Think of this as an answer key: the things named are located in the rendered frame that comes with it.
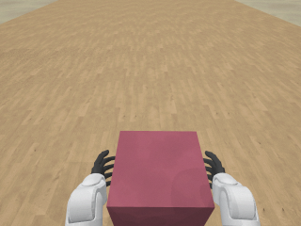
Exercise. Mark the robot left hand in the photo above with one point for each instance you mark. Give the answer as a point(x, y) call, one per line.
point(99, 165)

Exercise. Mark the carton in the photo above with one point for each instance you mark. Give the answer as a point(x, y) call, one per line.
point(159, 179)

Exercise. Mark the robot left forearm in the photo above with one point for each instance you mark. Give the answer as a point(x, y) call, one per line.
point(85, 205)

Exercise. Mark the robot right hand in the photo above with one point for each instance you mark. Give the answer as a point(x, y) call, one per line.
point(216, 166)

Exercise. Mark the robot right forearm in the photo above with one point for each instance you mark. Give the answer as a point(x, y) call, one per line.
point(236, 202)

